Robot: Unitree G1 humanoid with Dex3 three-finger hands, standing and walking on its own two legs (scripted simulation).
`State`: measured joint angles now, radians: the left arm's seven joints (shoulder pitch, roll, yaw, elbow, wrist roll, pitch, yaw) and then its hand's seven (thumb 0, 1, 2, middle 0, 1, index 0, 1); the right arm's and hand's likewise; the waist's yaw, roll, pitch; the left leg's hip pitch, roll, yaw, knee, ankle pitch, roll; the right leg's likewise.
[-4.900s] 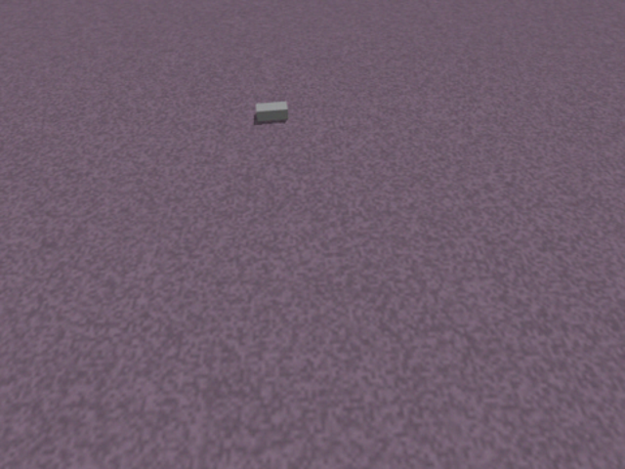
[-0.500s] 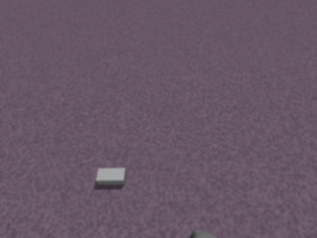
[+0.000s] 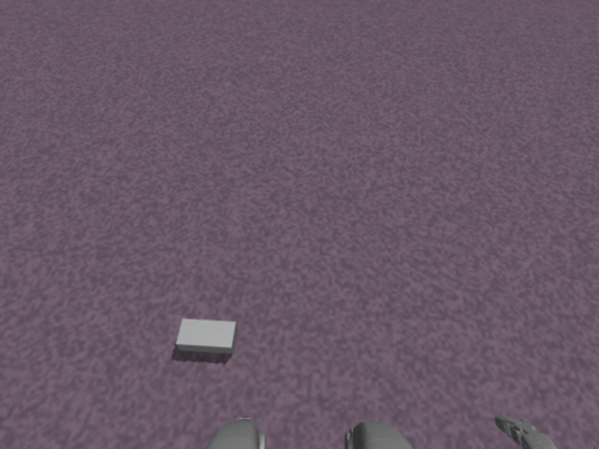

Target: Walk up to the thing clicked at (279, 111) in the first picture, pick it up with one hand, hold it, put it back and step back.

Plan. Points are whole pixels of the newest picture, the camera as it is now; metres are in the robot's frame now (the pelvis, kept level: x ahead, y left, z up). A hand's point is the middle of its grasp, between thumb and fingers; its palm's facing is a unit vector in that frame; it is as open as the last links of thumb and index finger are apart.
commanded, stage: walk up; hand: left
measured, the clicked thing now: (208, 336) +0.50 +0.31 -0.72
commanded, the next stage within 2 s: stand in 1.50 s
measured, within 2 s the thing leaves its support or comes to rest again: neither
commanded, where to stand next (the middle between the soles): +0.07 +0.02 m, yaw +0 degrees
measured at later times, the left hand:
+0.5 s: hand (126, 438) +0.14 +0.26 -0.13, palm faces -0.04 -0.93 -0.37, open 7.4 cm
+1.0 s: hand out of the picture +0.13 +0.27 -0.13, palm faces -0.03 -0.94 -0.34, open 7.4 cm
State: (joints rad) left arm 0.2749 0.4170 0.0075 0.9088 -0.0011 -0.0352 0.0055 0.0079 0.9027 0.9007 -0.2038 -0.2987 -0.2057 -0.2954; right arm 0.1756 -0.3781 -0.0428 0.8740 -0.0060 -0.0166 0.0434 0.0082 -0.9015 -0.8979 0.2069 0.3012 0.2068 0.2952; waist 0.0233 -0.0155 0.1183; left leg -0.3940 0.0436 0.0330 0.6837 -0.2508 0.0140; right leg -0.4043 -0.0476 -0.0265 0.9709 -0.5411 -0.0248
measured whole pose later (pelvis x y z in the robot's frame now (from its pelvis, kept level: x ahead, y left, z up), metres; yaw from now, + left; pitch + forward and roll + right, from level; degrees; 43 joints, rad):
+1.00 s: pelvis +0.05 +0.01 +0.03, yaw -1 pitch -2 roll +0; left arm 0.08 0.36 0.00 1.18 0.01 -0.02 -0.01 0.01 0.90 0.90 -0.20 -0.30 -0.21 -0.30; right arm 0.06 -0.36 -0.01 1.17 0.00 0.00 0.02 0.01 -0.90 -0.90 0.21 0.30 0.21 0.30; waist 0.01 0.00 0.05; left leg -0.15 0.02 0.03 0.36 -0.18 0.00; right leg -0.12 -0.05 -0.03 0.34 -0.19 0.04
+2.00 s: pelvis +0.05 +0.00 +0.03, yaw +0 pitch -3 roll +0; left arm 0.09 0.35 0.00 1.15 0.01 0.00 -0.01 0.01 0.90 0.90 -0.20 -0.30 -0.20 -0.30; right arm 0.07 -0.35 -0.01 1.15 -0.01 0.00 0.01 0.01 -0.90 -0.90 0.21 0.30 0.21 0.30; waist 0.00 0.00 0.06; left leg -0.12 0.03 0.02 0.32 -0.15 -0.02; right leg -0.08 -0.03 -0.05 0.30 -0.17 0.02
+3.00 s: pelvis +0.06 +0.00 +0.03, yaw +0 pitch -2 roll +0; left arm 0.11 0.35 0.00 1.14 0.01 -0.01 -0.01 0.01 0.90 0.90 -0.20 -0.30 -0.20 -0.30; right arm 0.09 -0.35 0.00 1.14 -0.01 -0.01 0.01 0.01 -0.90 -0.90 0.21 0.30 0.21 0.30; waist 0.00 0.00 0.05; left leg -0.12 0.04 0.02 0.32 -0.16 -0.02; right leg -0.09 -0.03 -0.05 0.31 -0.18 0.02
